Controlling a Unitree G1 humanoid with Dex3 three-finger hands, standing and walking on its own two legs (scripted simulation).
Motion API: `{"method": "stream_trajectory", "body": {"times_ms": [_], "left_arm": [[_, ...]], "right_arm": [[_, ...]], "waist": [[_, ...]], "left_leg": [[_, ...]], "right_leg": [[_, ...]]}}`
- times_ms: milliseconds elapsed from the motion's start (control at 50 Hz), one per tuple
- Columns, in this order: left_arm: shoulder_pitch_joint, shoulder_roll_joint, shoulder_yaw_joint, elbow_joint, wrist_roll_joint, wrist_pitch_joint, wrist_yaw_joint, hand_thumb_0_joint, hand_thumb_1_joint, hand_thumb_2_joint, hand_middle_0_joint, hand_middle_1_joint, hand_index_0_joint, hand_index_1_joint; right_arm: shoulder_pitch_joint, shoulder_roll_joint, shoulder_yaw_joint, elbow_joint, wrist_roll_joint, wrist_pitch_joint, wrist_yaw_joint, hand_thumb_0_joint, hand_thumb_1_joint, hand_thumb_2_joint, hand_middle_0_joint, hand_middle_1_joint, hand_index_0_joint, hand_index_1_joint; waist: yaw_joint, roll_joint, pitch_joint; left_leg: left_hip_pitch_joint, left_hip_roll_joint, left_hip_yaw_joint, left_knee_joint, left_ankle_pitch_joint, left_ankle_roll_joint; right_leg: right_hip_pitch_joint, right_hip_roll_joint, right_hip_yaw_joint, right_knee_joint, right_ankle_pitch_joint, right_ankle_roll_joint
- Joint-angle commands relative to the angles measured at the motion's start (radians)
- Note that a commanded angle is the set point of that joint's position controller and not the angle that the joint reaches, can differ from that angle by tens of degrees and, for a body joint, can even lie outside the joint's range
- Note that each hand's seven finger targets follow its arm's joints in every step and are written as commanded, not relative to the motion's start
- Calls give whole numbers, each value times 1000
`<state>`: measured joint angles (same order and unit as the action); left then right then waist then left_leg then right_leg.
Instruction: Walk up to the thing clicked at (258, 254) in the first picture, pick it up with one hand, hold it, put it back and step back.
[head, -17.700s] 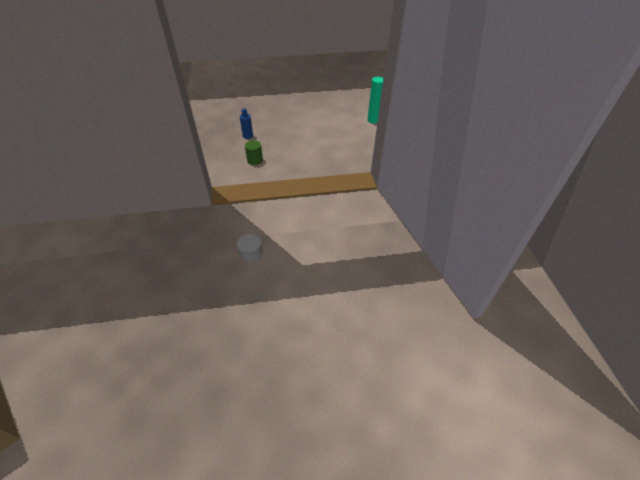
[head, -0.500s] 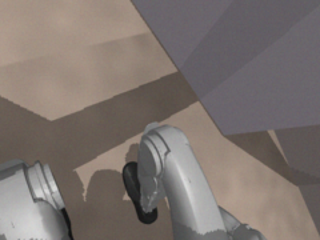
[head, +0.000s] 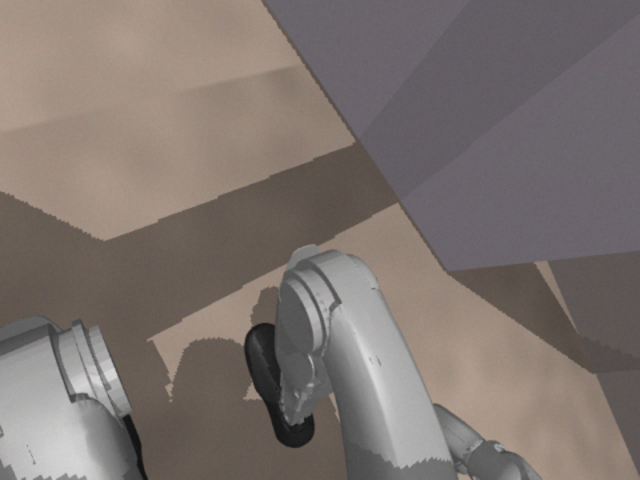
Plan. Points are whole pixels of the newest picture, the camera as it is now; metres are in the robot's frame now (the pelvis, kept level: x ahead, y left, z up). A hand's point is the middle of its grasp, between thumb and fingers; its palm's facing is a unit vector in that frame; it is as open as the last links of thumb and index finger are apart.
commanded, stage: settle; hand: left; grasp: from above
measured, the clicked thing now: out of the picture +0.42 +0.36 -0.27
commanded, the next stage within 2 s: lift in 0.94 s
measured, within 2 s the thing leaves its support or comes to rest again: leaves its support in 0.38 s
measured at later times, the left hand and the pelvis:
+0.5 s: hand out of the picture +0.40 +0.36 -0.21, palm faces -0.37 -0.17 -0.91, open 11.8 cm; pelvis +0.01 +0.00 +0.00, yaw +1 degrees
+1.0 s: hand out of the picture +0.40 +0.36 -0.14, palm faces -0.43 -0.15 -0.89, open 11.8 cm; pelvis +0.00 -0.01 +0.02, yaw +6 degrees
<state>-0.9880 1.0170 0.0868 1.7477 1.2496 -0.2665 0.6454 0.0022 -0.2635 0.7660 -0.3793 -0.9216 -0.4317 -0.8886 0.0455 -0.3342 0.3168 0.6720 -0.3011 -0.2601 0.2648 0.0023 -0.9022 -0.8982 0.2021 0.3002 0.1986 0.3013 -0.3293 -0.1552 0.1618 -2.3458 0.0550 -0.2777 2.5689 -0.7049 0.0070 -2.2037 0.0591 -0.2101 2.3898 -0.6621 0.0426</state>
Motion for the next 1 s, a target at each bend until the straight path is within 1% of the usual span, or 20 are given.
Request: {"method": "stream_trajectory", "body": {"times_ms": [0,60,120,140,220,260,340,380,400,420,460,500,620,660,680,720,760,820,900,980], "left_arm": [[-164,174,7,-67,-24,0,5,0,373,886,-688,-964,-715,-935],[-151,158,2,-56,-31,-2,-1,0,352,991,-725,-1035,-755,-1007],[-163,193,34,-98,-35,-2,-10,0,397,992,-750,-1056,-786,-1021],[-173,187,16,-89,-28,2,-19,0,404,1012,-766,-1053,-795,-1025],[-186,215,63,-207,-28,4,-19,0,395,1027,-760,-1045,-786,-1020],[-154,187,52,-196,-17,10,-26,0,412,1007,-767,-1042,-795,-1014],[-145,269,144,-367,0,13,-20,0,422,1007,-784,-1005,-807,-983],[-128,231,155,-422,-8,15,-25,0,446,1005,-804,-982,-823,-964],[-125,209,148,-453,-11,17,-31,0,452,1010,-808,-997,-825,-979],[-139,127,94,-466,-13,22,-45,0,445,996,-798,-990,-816,-972],[-154,99,74,-497,-14,37,-60,0,464,975,-804,-986,-826,-964],[-133,105,94,-479,-21,58,-75,0,470,969,-821,-954,-839,-936],[-163,-18,-1,-448,-56,98,-167,0,519,991,-841,-1018,-871,-988],[-138,3,15,-417,-60,104,-201,0,524,1000,-852,-1036,-883,-1006],[-171,-28,-10,-440,-74,101,-223,0,530,1002,-861,-1025,-890,-998],[-161,46,41,-456,-81,91,-243,0,534,1035,-866,-1064,-895,-1037],[-209,12,19,-543,-96,73,-268,0,535,1042,-868,-1060,-896,-1034],[-200,49,41,-564,-77,52,-288,0,519,1016,-856,-1049,-885,-1021],[-210,97,84,-643,-58,32,-288,0,553,1026,-883,-1032,-908,-1007],[-201,77,74,-663,-50,34,-286,0,570,1108,-903,-1056,-918,-1041]], "right_arm": [[165,-325,-88,-1,13,-5,-9,0,-892,-899,199,300,199,300],[162,-323,-91,2,14,-1,-12,0,-908,-902,200,300,200,300],[170,-325,-99,4,15,8,-16,0,-908,-902,200,300,200,300],[164,-316,-98,-2,19,9,-16,0,-911,-903,200,300,200,300],[179,-309,-112,12,20,21,-21,0,-908,-902,200,300,200,300],[174,-302,-119,18,18,22,-14,0,-910,-902,200,300,200,300],[199,-298,-155,29,30,38,-13,0,-906,-901,200,300,199,300],[205,-297,-186,39,43,46,-12,0,-904,-901,200,300,199,300],[194,-304,-209,32,53,48,-12,0,-908,-903,200,300,199,300],[180,-289,-219,19,61,47,-8,0,-906,-902,200,300,199,300],[187,-280,-236,29,74,49,-7,0,-904,-901,200,300,199,300],[200,-287,-261,32,92,56,-12,0,-903,-900,200,300,199,300],[241,-249,-278,52,126,90,-24,0,-904,-900,200,300,199,300],[246,-256,-289,34,135,96,-31,0,-908,-901,200,300,199,300],[258,-240,-286,39,140,101,-31,0,-906,-901,200,300,199,300],[264,-239,-291,41,144,117,-43,0,-909,-902,200,300,199,300],[264,-226,-292,35,150,126,-49,0,-909,-902,200,300,199,300],[263,-230,-297,26,156,146,-67,0,-910,-903,200,300,199,300],[256,-216,-304,16,162,172,-88,0,-906,-900,200,300,199,300],[263,-206,-316,17,168,191,-101,0,-906,-900,200,300,199,300]], "waist": [[-45,438,-566],[-48,445,-576],[-17,495,-612],[-27,496,-594],[9,571,-713],[-1,576,-690],[45,648,-775],[52,678,-797],[62,693,-806],[48,697,-781],[57,691,-791],[75,637,-799],[76,507,-768],[74,444,-766],[59,403,-755],[86,391,-806],[97,408,-843],[102,411,-841],[139,472,-897],[138,496,-920]], "left_leg": [[433,10,91,-268,144,2],[444,13,84,-277,150,-2],[456,10,88,-293,150,-6],[446,9,90,-286,138,-5],[516,8,100,-286,207,-14],[520,9,100,-278,224,-17],[539,4,133,-281,274,-15],[556,2,132,-299,271,-22],[577,3,129,-311,260,-26],[566,1,125,-321,227,-28],[579,-3,125,-342,198,-27],[557,-5,133,-346,185,-17],[476,-19,160,-356,166,7],[465,-24,172,-345,180,16],[435,-25,178,-332,176,23],[421,-29,187,-336,185,25],[455,-31,189,-344,194,19],[470,-36,197,-342,192,16],[513,-39,207,-368,187,11],[557,-38,212,-398,192,10]], "right_leg": [[299,49,-80,-208,205,-49],[309,49,-79,-203,209,-52],[309,49,-79,-201,199,-57],[294,45,-76,-193,194,-58],[337,46,-69,-185,248,-63],[305,45,-76,-167,261,-63],[341,45,-49,-176,301,-69],[293,38,-51,-164,282,-77],[263,35,-49,-162,268,-81],[220,32,-48,-159,239,-85],[193,27,-46,-166,220,-84],[187,25,-33,-190,208,-81],[201,21,1,-241,190,-77],[239,18,16,-260,196,-72],[259,22,31,-271,185,-69],[334,19,52,-282,179,-67],[327,13,50,-283,178,-72],[321,9,54,-293,166,-79],[309,5,59,-288,157,-84],[303,3,60,-294,174,-84]]}}
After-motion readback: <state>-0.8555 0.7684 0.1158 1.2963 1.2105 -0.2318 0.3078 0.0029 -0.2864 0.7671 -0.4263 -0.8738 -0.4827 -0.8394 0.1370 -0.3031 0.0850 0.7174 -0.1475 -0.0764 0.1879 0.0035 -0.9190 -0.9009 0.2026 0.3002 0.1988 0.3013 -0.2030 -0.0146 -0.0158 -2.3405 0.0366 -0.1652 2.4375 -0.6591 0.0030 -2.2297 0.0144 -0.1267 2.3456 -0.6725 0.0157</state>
